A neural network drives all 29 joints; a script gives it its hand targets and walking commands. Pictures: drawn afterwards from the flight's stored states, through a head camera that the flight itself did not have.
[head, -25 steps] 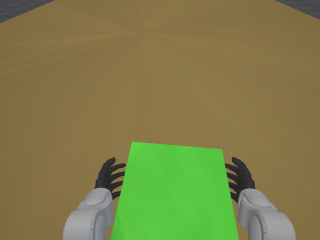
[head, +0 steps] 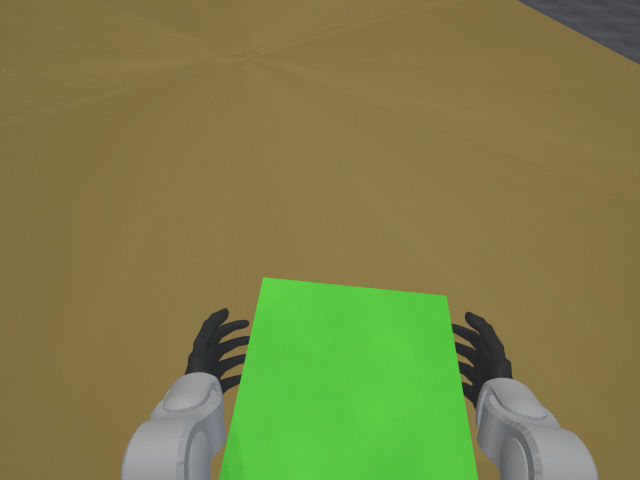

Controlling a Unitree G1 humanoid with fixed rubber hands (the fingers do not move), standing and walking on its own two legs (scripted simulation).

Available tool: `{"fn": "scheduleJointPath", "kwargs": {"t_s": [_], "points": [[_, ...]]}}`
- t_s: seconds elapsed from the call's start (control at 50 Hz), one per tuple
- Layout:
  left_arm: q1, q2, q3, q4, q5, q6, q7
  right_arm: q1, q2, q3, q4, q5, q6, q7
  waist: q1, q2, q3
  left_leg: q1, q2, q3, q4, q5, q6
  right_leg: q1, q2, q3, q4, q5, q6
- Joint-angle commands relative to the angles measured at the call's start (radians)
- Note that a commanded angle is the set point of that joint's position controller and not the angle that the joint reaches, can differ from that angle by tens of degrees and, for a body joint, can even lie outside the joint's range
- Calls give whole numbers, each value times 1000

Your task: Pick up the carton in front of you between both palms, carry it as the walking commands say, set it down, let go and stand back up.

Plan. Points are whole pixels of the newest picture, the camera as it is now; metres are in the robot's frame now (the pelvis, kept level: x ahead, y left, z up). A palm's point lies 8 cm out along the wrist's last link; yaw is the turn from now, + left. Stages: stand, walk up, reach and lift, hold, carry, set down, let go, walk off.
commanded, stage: carry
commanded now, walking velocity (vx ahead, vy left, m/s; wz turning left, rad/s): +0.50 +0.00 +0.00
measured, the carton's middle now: (339, 414) +0.23 +0.00 +0.01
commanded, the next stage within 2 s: none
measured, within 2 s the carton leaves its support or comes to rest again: neither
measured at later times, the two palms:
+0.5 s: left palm (271, 195) +0.56 +0.11 +0.09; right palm (445, 196) +0.57 -0.19 +0.08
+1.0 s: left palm (275, 138) +0.76 +0.12 +0.09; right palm (418, 141) +0.76 -0.18 +0.09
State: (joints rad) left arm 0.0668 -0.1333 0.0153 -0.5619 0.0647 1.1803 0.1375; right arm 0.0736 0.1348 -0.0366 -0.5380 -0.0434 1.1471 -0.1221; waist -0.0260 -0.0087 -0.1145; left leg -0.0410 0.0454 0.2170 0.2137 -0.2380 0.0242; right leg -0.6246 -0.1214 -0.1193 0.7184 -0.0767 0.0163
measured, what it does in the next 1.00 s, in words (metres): walks ahead: right foot, then left foot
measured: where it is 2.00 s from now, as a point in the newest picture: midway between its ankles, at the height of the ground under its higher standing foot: (336, 440)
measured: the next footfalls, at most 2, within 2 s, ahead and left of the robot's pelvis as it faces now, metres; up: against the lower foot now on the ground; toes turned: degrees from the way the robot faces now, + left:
right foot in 0.16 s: +0.32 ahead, -0.13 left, +0.00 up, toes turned -11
left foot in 0.62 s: +0.57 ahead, +0.07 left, +0.00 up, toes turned -9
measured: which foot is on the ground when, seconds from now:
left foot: down 0.00-0.16, up 0.18-0.60, down 0.62-1.00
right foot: up 0.00-0.14, down 0.16-0.66, up 0.68-0.78, down 0.80-1.00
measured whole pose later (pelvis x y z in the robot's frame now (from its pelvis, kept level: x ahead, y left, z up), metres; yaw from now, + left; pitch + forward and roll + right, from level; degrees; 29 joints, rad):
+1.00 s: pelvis +0.52 -0.03 -0.02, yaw +0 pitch +4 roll +1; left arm 0.00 -0.13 0.03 -0.54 0.07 1.21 0.14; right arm 0.00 0.13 -0.05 -0.52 -0.05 1.18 -0.12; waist -0.01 -0.03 -0.13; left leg -0.31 0.04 0.24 0.49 -0.24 0.04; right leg -0.14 -0.07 -0.10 0.46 -0.38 0.03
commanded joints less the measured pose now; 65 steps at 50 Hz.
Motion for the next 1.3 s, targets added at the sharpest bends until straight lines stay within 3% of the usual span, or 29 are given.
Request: {"fn": "scheduleJointPath", "kwargs": {"t_s": [0.0,0.06,0.08,0.1,0.12,0.14,0.16,0.2,0.24,0.28,0.32,0.4,0.46,0.5,0.54,0.56,0.58,0.6,0.62,0.64,0.68,0.72,0.78,0.82,0.92,1.0,1.08,1.2,1.28], "points": [[-392,-727,-626,-103,-268,-2,-97,-366,687,611,-112,277,24,115,6,166,-1,95,197,-61,-70,338,73,25,42,-93,-181,85,-10],[-381,-671,-602,-92,-279,21,-93,-361,646,593,-109,257,46,91,11,168,-16,94,204,-30,50,536,53,181,71,-129,-237,57,-40],[-366,-661,-592,-84,-281,25,-91,-369,640,593,-114,256,53,85,27,156,-61,73,182,6,176,641,34,308,109,-158,-267,31,-47],[-361,-655,-580,-77,-279,26,-90,-369,635,596,-118,256,60,82,45,105,-144,8,125,35,388,624,5,505,138,-164,-286,-35,-51],[-354,-649,-569,-75,-272,26,-88,-391,625,597,-135,261,65,81,66,-52,-261,-205,73,23,680,373,-30,753,-49,108,-310,-142,-96],[-363,-645,-568,-72,-277,22,-90,-394,647,610,-152,269,69,83,43,-330,-317,-487,-56,-41,957,-124,-60,900,-287,589,-443,-162,-220],[-365,-684,-580,-72,-294,21,-98,-405,661,625,-144,280,68,88,49,-275,-294,-619,-36,-166,1098,-220,-31,912,-318,639,-500,-60,-267],[-392,-795,-612,-89,-322,4,-124,-409,779,642,-122,278,49,105,41,-98,-281,-602,62,-228,1067,-152,-2,788,-263,382,-445,96,-174],[-421,-866,-621,-85,-321,-18,-145,-417,861,659,-94,273,28,124,33,-59,-253,-537,98,-217,921,-51,-3,657,-208,257,-504,5,-130],[-415,-883,-629,-75,-317,-33,-158,-405,885,666,-82,261,5,130,34,-100,-229,-533,87,-177,843,-13,-7,612,-200,192,-549,-39,-133],[-398,-863,-629,-78,-314,-41,-166,-379,875,662,-69,244,-8,126,38,-94,-184,-538,76,-138,731,17,-23,613,-183,112,-552,133,-148],[-370,-799,-626,-93,-307,-38,-164,-360,830,665,-93,238,-8,112,33,-129,-111,-493,33,-54,474,93,-38,614,-116,-47,-486,424,-120],[-353,-749,-607,-110,-296,-22,-147,-390,787,670,-139,261,12,103,43,-160,-84,-430,3,-14,372,191,-42,612,-113,-73,-448,538,-105],[-348,-720,-595,-115,-286,-9,-135,-393,755,664,-144,274,29,101,45,-150,-93,-359,-9,1,322,246,-39,607,-105,-83,-394,525,-92],[-357,-688,-586,-111,-279,8,-124,-370,721,643,-121,271,46,98,30,-96,-107,-208,-24,26,173,389,-35,578,-63,-115,-270,488,-51],[-367,-672,-583,-104,-278,18,-118,-366,701,626,-110,262,54,97,23,-55,-123,-86,19,-15,127,502,-23,515,-40,-109,-188,429,-15],[-371,-659,-581,-99,-280,29,-112,-364,672,607,-97,259,62,95,23,42,-182,104,161,-138,198,851,18,389,-12,-91,-77,206,21],[-383,-652,-588,-102,-284,38,-107,-349,658,590,-77,256,64,91,13,184,-260,228,315,-318,235,1174,116,287,49,-56,39,-153,44],[-387,-661,-605,-96,-290,43,-106,-326,672,576,-55,249,66,88,4,212,-306,262,366,-372,211,1198,180,246,63,40,83,-476,32],[-383,-690,-622,-113,-301,40,-111,-317,712,584,-57,268,61,94,7,159,-318,245,361,-335,187,1032,192,258,41,59,50,-513,9],[-406,-769,-636,-89,-304,27,-126,-360,793,601,-66,277,47,112,18,146,-281,171,275,-269,130,807,119,292,37,65,-148,-494,2],[-434,-828,-646,-98,-304,9,-141,-389,846,627,-79,280,30,129,30,138,-277,76,207,-193,136,548,64,422,51,21,-335,-289,8],[-433,-850,-640,-91,-291,-9,-147,-425,853,645,-100,291,18,146,25,64,-267,-19,166,-132,179,397,2,495,-9,44,-332,-85,4],[-450,-830,-635,-94,-286,-6,-142,-451,829,642,-105,289,21,144,22,41,-212,-55,145,-104,187,345,1,448,-40,54,-322,-34,9],[-373,-742,-594,-32,-264,22,-124,-383,741,608,-43,266,49,121,24,11,-223,-30,140,-104,317,674,14,461,-48,46,-253,278,15],[-379,-734,-570,2,-262,28,-126,-409,737,607,-30,257,57,107,25,-46,-203,-88,121,-89,361,629,-1,487,-47,47,-230,465,15],[-443,-788,-596,-53,-293,12,-135,-460,794,631,-69,278,44,111,27,-38,-198,-91,110,-83,357,525,-11,482,-48,51,-236,467,9],[-417,-772,-604,-62,-293,11,-129,-407,776,617,-59,262,41,106,26,-1,-232,-57,125,-93,373,585,3,484,-43,53,-221,407,-3],[-420,-765,-606,-69,-291,12,-130,-406,773,618,-63,259,42,107,26,-18,-213,-85,120,-89,366,497,-2,487,-47,55,-225,395,-7]]}}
